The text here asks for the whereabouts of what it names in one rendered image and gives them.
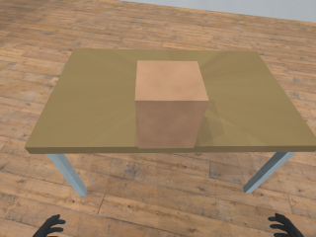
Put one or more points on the carton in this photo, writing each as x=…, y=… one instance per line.
x=170, y=103

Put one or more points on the table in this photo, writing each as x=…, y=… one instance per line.
x=91, y=109

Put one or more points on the robot right hand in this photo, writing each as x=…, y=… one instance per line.
x=286, y=225

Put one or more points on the robot left hand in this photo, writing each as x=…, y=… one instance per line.
x=46, y=228

